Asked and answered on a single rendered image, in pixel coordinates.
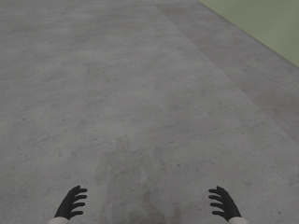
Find robot left hand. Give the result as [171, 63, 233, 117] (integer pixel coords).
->
[54, 185, 88, 220]

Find robot right hand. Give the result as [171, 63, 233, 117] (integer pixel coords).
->
[208, 186, 242, 222]

